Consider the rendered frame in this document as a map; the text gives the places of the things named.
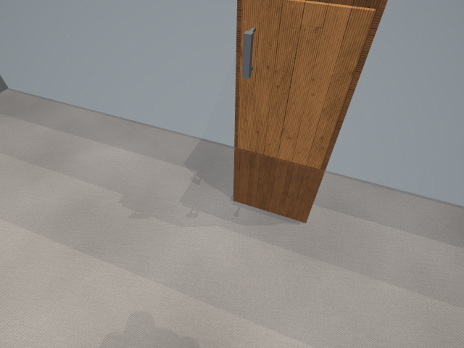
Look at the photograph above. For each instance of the cupboard door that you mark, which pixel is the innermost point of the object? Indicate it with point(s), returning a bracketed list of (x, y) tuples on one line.
[(304, 56)]

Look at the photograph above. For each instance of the handle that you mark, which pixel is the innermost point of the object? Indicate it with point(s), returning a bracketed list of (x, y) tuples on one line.
[(247, 53)]

